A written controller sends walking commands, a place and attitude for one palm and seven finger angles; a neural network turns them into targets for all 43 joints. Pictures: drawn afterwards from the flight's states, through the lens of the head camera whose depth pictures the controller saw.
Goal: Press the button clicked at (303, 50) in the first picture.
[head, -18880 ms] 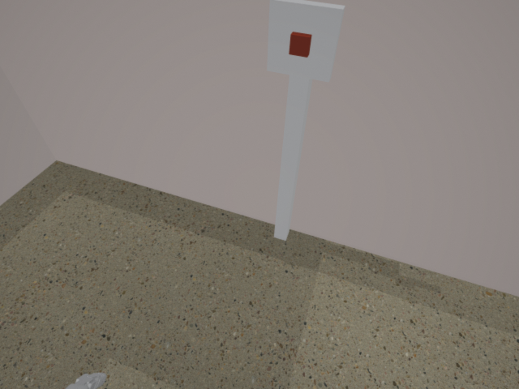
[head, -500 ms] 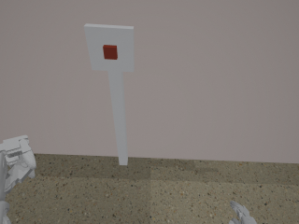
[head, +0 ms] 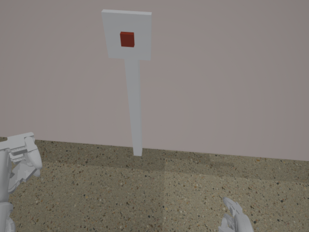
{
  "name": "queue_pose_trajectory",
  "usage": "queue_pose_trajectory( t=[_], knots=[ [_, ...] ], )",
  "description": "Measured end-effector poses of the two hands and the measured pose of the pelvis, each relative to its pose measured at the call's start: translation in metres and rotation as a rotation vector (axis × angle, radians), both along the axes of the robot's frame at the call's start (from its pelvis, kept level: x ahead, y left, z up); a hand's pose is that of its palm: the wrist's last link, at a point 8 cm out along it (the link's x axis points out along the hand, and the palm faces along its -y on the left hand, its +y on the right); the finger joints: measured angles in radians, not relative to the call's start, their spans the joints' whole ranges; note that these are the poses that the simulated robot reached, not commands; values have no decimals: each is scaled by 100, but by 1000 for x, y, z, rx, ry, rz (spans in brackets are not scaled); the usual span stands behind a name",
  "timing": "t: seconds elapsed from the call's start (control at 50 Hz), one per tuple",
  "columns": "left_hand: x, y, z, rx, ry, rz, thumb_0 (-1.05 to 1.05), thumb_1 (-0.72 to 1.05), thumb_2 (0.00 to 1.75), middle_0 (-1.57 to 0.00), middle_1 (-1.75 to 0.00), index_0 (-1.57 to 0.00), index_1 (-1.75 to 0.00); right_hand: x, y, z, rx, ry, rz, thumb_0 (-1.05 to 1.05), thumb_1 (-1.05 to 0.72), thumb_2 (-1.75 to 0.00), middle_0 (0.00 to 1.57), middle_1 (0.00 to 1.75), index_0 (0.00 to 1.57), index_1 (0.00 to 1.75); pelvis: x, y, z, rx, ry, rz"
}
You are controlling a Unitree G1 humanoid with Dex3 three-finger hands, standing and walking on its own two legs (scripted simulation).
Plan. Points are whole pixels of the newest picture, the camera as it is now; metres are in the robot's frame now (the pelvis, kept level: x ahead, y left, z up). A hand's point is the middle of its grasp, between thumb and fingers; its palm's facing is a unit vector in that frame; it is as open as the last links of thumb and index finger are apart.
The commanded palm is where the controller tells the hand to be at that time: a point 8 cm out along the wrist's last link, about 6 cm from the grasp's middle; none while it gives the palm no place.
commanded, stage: stop stepping back and stand still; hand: left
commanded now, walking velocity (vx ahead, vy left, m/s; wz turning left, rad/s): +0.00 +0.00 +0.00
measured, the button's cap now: (127, 39) +0.75 +0.14 +0.15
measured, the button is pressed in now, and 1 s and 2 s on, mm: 0 0 0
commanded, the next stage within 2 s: let the arm hang, fingers relaxed in 0.22 s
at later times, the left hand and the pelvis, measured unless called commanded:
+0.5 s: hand (63, 223) +0.17 +0.25 -0.09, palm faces -0.01 -0.93 -0.38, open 3.0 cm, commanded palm none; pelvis -0.02 +0.03 -0.01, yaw +0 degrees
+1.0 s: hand out of the picture -0.08 +0.23 -0.16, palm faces +0.04 -0.95 -0.30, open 6.4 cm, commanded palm none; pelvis -0.02 +0.02 +0.00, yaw +1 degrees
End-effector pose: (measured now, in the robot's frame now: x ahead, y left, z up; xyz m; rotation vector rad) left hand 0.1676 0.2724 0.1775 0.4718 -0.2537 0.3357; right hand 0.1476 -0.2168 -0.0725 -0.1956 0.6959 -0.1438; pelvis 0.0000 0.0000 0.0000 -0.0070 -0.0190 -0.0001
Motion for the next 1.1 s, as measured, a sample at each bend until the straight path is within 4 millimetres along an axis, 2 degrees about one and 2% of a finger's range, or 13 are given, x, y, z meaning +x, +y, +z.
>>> queue_pose_trajectory(
  t=[0.06,0.14,0.26,0.34,0.4,0.46,0.54,0.6,0.64,0.74,0.86,0.98,1.1],
  knots=[
    [-13,-10,12,46,-8,-58,2,90,90,-131,-150,-130,-150,-1,-2,-2,5,24,18,2,-90,-90,20,30,20,30,-1,-1,0,-7,14,-3],
    [-23,0,10,53,6,-29,1,89,90,-131,-150,-131,-150,-2,-11,-5,-18,71,-17,2,-90,-90,20,30,21,30,10,3,-1,-6,32,-17],
    [-11,33,-13,-3,46,87,1,89,90,-131,-150,-131,-150,8,-14,-7,-70,80,-28,2,-90,-90,20,30,20,30,15,15,-3,-3,18,-13],
    [2,32,-23,-14,63,29,2,90,90,-131,-150,-131,-150,16,-5,2,-53,20,0,2,-90,-90,20,30,20,30,8,20,-2,-3,15,-12],
    [21,35,-91,-64,346,-15,1,90,90,-130,-149,-129,-149,17,-4,-12,-30,57,55,1,-90,-90,20,30,20,30,-3,25,-6,0,30,-3],
    [9,32,-181,-156,733,7,0,91,90,-125,-145,-125,-144,6,-8,-26,-22,113,46,1,-90,-90,20,30,20,30,-13,29,-10,1,32,-3],
    [-51,11,-268,-286,1123,28,1,91,90,-115,-135,-115,-134,-30,-15,-37,-36,229,13,1,-90,-90,20,30,20,30,-21,26,-11,0,19,0],
    [-106,-9,-308,-393,1322,55,1,91,90,-106,-125,-105,-125,-68,-20,-43,-61,364,-12,1,-90,-90,20,30,20,30,-24,23,-10,-5,8,8],
    [-141,-18,-324,-459,1419,97,1,91,90,-99,-119,-99,-118,-95,-22,-46,-72,457,-28,1,-90,-90,20,30,20,30,-25,22,-8,-9,3,13],
    [-206,-7,-328,-510,1556,234,1,91,90,-82,-100,-80,-101,-149,-19,-55,-64,646,-52,1,-90,-90,20,30,20,30,-27,20,-4,-16,-4,27],
    [-252,5,-314,-486,1664,339,1,91,90,-61,-76,-60,-76,-179,-10,-67,-5,721,-77,1,-90,-90,20,30,20,30,-27,20,-1,-12,-12,25],
    [-256,7,-305,-463,1669,379,1,91,90,-40,-53,-39,-52,-182,-3,-76,44,718,-82,1,-90,-90,20,30,20,30,-25,16,-1,-7,-19,20],
    [-226,-8,-312,-472,1618,332,1,91,90,-27,-38,-26,-38,-175,0,-79,63,700,-91,1,-91,-90,20,30,20,30,-20,12,-1,-4,-24,16]
  ],
)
